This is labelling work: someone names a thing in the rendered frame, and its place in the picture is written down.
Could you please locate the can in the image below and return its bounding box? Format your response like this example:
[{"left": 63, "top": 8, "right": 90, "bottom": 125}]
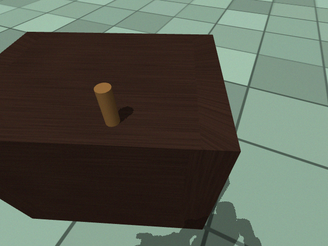
[{"left": 94, "top": 83, "right": 120, "bottom": 127}]

